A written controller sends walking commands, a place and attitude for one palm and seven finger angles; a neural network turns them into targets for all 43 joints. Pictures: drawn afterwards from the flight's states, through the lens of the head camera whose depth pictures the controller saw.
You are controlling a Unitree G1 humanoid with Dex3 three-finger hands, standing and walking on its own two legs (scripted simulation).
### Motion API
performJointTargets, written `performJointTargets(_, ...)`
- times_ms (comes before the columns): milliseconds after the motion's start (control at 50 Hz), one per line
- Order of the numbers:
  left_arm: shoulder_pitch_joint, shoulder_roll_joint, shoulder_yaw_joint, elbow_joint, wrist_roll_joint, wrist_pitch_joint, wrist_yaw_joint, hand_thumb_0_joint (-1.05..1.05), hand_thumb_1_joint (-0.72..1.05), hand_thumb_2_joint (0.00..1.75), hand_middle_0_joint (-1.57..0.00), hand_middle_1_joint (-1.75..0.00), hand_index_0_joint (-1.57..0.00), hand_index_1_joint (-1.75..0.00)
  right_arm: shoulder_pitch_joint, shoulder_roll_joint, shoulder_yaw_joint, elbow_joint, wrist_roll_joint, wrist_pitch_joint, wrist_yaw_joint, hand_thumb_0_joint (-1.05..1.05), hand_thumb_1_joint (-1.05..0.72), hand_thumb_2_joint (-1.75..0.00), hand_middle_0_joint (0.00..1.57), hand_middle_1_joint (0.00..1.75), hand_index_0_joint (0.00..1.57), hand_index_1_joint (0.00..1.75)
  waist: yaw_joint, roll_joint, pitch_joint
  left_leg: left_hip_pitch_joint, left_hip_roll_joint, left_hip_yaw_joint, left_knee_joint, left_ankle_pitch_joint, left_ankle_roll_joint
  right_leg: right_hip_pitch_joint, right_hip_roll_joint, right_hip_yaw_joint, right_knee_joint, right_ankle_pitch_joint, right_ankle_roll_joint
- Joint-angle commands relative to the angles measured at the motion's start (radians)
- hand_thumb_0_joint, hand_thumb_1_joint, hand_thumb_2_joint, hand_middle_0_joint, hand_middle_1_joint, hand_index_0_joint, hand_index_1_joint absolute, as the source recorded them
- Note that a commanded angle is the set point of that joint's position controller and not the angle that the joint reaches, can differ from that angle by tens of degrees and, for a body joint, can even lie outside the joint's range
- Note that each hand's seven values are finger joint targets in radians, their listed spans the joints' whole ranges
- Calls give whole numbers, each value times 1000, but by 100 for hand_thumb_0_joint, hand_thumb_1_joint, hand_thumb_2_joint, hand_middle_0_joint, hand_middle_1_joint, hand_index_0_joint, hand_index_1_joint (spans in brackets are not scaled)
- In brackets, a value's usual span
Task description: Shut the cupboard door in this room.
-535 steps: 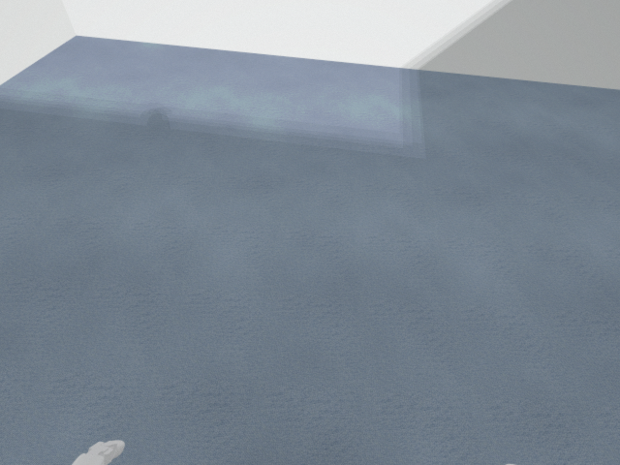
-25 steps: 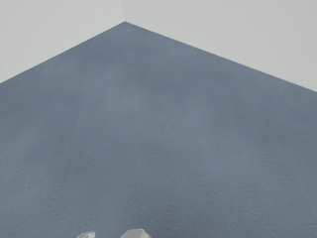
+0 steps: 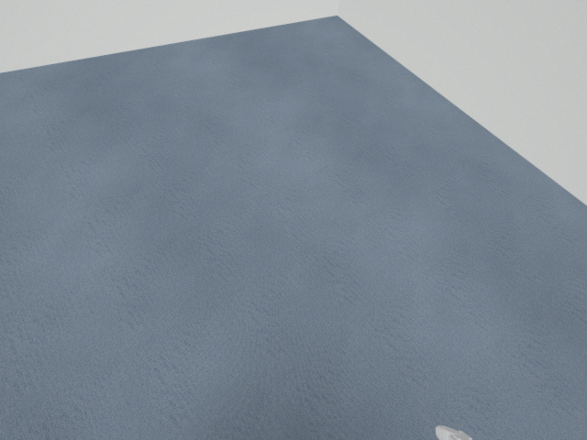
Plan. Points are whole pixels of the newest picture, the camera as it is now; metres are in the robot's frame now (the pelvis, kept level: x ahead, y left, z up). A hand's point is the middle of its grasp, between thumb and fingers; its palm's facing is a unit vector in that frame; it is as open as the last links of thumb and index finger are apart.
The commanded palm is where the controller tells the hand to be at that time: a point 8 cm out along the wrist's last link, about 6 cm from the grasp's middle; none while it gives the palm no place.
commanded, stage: turn or walk to find it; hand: left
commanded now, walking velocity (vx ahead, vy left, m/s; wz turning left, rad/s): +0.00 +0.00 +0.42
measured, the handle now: out of the picture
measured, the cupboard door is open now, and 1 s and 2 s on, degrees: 82 82 82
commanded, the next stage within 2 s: none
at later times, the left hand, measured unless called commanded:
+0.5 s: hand out of the picture +0.07 +0.17 -0.13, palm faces +0.18 -0.94 -0.28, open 7.3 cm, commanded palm none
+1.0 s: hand out of the picture -0.13 +0.19 -0.18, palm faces +0.47 -0.85 -0.25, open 7.3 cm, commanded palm none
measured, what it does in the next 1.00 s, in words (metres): steps on the spot, turning left: right foot, then left foot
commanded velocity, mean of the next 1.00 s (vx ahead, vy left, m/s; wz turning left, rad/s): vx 0.00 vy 0.00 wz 0.42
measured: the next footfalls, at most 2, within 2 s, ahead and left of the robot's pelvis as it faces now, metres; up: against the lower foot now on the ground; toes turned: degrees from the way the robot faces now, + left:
right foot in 0.42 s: +0.04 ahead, -0.14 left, +0.00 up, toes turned +6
left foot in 0.92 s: -0.06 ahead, +0.10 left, +0.00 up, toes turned +28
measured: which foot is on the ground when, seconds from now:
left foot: down 0.00-0.42, up 0.44-0.90, down 0.92-1.00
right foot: up 0.00-0.40, down 0.42-0.92, up 0.94-1.00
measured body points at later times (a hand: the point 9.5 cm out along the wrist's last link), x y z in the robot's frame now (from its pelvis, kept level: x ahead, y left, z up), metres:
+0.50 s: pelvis -0.02 -0.04 +0.01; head +0.02 -0.07 +0.45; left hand +0.06 +0.22 -0.11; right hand +0.04 -0.29 -0.16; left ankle -0.04 +0.09 -0.69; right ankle +0.00 -0.14 -0.73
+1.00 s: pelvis -0.05 -0.01 +0.00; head -0.03 +0.02 +0.45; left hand -0.15 +0.23 -0.16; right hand +0.16 -0.20 -0.13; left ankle -0.10 +0.08 -0.73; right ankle -0.02 -0.14 -0.69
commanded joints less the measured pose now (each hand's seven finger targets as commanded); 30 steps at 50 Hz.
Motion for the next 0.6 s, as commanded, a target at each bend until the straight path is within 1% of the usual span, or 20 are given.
performJointTargets(0,-59,68,17,-105,2,-30,-9,0,90,90,-20,-30,-20,-30,54,-196,-35,-36,1,-12,-33,0,-90,-90,20,30,20,30,-53,246,-74,137,274,-260,-239,607,124,-180,2,123,217,76,21)
performJointTargets(40,-44,65,15,-97,3,-33,-12,0,90,90,-20,-30,-20,-30,64,-192,-37,-40,5,-19,-32,0,-90,-90,20,30,20,30,-48,195,-92,161,235,-229,-234,645,110,-171,15,119,215,123,31)
performJointTargets(100,-59,64,16,-103,2,-31,-9,0,90,90,-20,-30,-20,-30,94,-187,-39,-35,6,-22,-30,0,-90,-90,20,30,20,30,-53,183,-91,149,225,-241,-253,606,108,-158,19,128,197,153,42)
performJointTargets(220,-136,46,10,-152,-3,-30,-3,0,90,90,-20,-30,-20,-30,137,-193,-51,-34,-2,-15,-27,0,-90,-90,20,30,20,30,-77,202,-93,145,242,-345,-244,530,145,-130,40,137,35,88,42)
performJointTargets(260,-156,37,6,-166,-6,-35,-1,0,90,90,-20,-30,-20,-30,142,-193,-56,-36,-6,-10,-25,0,-90,-90,20,30,20,30,-81,212,-96,115,232,-371,-226,542,144,-71,60,131,-61,70,33)
performJointTargets(300,-140,32,4,-167,-9,-42,-1,0,90,90,-20,-30,-20,-30,135,-194,-58,-38,-8,-8,-25,0,-90,-90,20,30,20,30,-73,220,-115,92,216,-394,-198,583,138,0,84,121,-178,81,24)
performJointTargets(320,-112,34,5,-162,-12,-46,0,0,90,90,-20,-30,-20,-30,126,-196,-61,-40,-7,-7,-24,0,-90,-90,20,30,20,30,-60,229,-129,82,205,-395,-180,588,129,42,93,114,-246,123,21)
performJointTargets(340,-80,40,6,-155,-13,-51,1,0,90,90,-20,-30,-20,-30,120,-194,-63,-42,-4,-6,-22,0,-90,-90,20,30,20,30,-45,211,-153,69,186,-388,-149,578,111,104,100,106,-340,196,18)
performJointTargets(360,-45,49,8,-145,-13,-60,3,0,90,90,-20,-30,-20,-30,116,-185,-63,-43,2,-6,-21,0,-90,-90,20,30,20,30,-26,192,-176,19,157,-371,-107,515,77,206,90,104,-481,315,15)
performJointTargets(380,-18,93,16,-140,-7,-71,7,0,90,90,-20,-30,-20,-30,127,-150,-60,-45,11,-8,-16,0,-90,-90,20,30,20,30,-17,101,-188,-107,103,-330,-47,355,23,359,13,169,-567,403,-4)
performJointTargets(400,12,177,35,-133,8,-79,17,0,90,90,-20,-30,-20,-30,134,-83,-47,-62,16,-11,-11,0,-90,-90,20,30,20,30,-2,-156,-200,-298,-26,-175,135,12,-45,484,-227,392,-591,506,-84)
performJointTargets(420,19,209,36,-146,8,-75,16,0,90,90,-20,-30,-20,-30,102,-102,-54,-81,9,-1,-15,0,-90,-90,20,30,20,30,12,-192,-160,-320,-56,-135,342,-267,-64,343,-374,483,-611,600,-193)
performJointTargets(440,-28,168,32,-157,2,-74,19,0,90,90,-20,-30,-20,-30,105,-119,-62,-66,1,14,-14,0,-90,-90,20,30,20,30,-10,-123,-121,-311,-23,-180,484,-227,-61,254,-335,414,-626,538,-221)
performJointTargets(460,-93,140,31,-171,1,-75,21,0,90,90,-20,-30,-20,-30,131,-120,-64,-41,-2,25,-10,0,-90,-90,20,30,20,30,-39,-142,-76,-313,-6,-185,563,-175,-64,182,-292,367,-656,420,-205)
performJointTargets(480,-134,119,24,-181,-1,-69,21,0,90,90,-20,-30,-20,-30,143,-118,-67,-27,-2,30,-5,0,-90,-90,20,30,20,30,-60,-85,-41,-312,8,-164,612,-127,-68,152,-250,326,-648,396,-182)
performJointTargets(500,-159,93,15,-187,-1,-74,17,0,90,90,-20,-30,-20,-30,167,-111,-64,-7,-5,32,1,0,-90,-90,20,30,20,30,-77,-68,-27,-308,18,-145,635,-70,-78,154,-204,244,-628,434,-163)
performJointTargets(520,-153,82,11,-185,0,-79,14,0,90,90,-20,-30,-20,-30,183,-102,-61,0,-4,33,4,0,-90,-90,20,30,20,30,-80,-74,-35,-305,19,-130,642,-39,-86,164,-181,195,-618,472,-153)
performJointTargets(540,-128,79,9,-180,0,-82,13,0,90,90,-20,-30,-20,-30,185,-98,-60,1,-3,33,6,0,-90,-90,20,30,20,30,-72,-79,-41,-307,16,-121,639,-22,-93,182,-168,173,-612,501,-147)
performJointTargets(560,-112,82,10,-171,1,-84,13,0,90,90,-20,-30,-20,-30,184,-97,-59,4,-3,34,5,0,-90,-90,20,30,20,30,-67,-102,-49,-315,22,-114,631,-15,-101,211,-172,158,-609,517,-150)
performJointTargets(580,-94,80,12,-163,1,-85,14,0,90,90,-20,-30,-20,-30,173,-98,-59,4,-1,34,6,0,-90,-90,20,30,20,30,-59,-99,-51,-317,29,-110,618,-9,-107,227,-175,147,-608,536,-149)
